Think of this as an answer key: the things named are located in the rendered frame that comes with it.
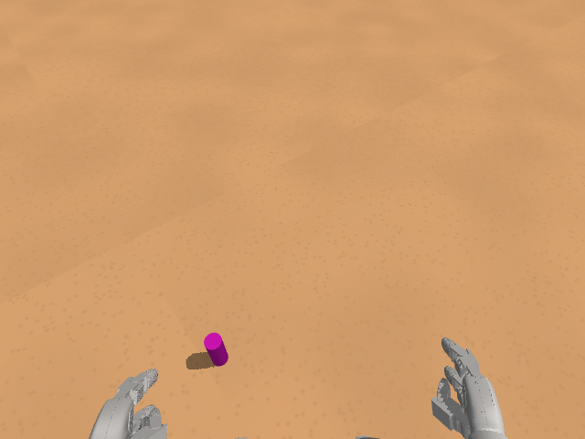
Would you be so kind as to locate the right robot hand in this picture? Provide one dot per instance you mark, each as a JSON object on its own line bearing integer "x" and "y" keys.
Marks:
{"x": 475, "y": 393}

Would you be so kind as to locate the can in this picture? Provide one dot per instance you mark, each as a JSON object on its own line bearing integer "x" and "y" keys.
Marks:
{"x": 216, "y": 349}

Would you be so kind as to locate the left robot hand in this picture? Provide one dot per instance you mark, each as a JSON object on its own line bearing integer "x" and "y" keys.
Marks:
{"x": 116, "y": 419}

